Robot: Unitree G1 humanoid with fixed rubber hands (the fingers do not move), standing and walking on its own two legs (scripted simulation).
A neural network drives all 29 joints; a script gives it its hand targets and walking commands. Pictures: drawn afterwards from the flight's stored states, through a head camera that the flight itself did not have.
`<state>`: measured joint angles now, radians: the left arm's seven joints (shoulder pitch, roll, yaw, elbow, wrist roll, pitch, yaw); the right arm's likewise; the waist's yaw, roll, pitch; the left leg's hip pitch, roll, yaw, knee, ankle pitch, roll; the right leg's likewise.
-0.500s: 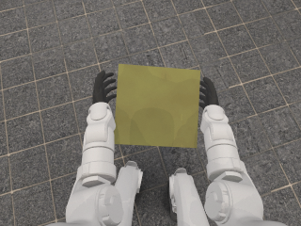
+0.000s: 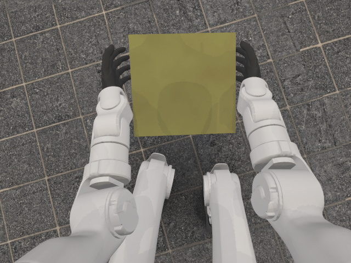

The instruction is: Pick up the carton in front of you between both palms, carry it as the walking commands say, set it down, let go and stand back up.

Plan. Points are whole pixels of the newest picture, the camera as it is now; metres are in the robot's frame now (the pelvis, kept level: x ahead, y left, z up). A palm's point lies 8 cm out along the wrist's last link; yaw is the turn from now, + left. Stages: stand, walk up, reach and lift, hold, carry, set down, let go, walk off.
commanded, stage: set down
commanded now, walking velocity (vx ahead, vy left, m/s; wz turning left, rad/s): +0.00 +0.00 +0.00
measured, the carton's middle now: (180, 89) +0.48 +0.05 -0.20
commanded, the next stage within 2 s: none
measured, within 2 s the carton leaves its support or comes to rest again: rests again in 1.18 s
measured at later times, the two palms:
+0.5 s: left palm (130, 97) +0.45 +0.19 -0.24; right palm (234, 83) +0.53 -0.09 -0.25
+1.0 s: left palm (127, 96) +0.46 +0.21 -0.26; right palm (231, 82) +0.54 -0.09 -0.27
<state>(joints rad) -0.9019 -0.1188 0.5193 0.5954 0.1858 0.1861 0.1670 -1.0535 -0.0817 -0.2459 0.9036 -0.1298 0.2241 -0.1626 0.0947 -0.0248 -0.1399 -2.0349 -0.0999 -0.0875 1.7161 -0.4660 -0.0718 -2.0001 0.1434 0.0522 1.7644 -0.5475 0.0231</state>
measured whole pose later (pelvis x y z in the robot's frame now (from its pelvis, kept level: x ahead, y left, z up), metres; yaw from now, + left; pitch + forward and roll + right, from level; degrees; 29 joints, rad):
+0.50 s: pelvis -0.02 -0.01 -0.10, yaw +1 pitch +43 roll +3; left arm -1.12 -0.03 0.52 0.71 0.08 0.16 0.17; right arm -1.40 -0.26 -0.02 1.13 0.02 0.19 -0.17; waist 0.12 -0.01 0.13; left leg -2.29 -0.11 -0.06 2.02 -0.49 -0.11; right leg -2.28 0.18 0.05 2.10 -0.56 0.03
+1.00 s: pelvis -0.01 -0.01 -0.12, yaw +1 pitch +41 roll +3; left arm -1.17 0.03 0.57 0.81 0.12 0.16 0.10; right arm -1.44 -0.24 -0.13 1.22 -0.06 0.15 -0.08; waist 0.12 -0.01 0.17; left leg -2.29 -0.10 -0.04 2.09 -0.52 -0.10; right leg -2.28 0.15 0.04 2.17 -0.60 0.02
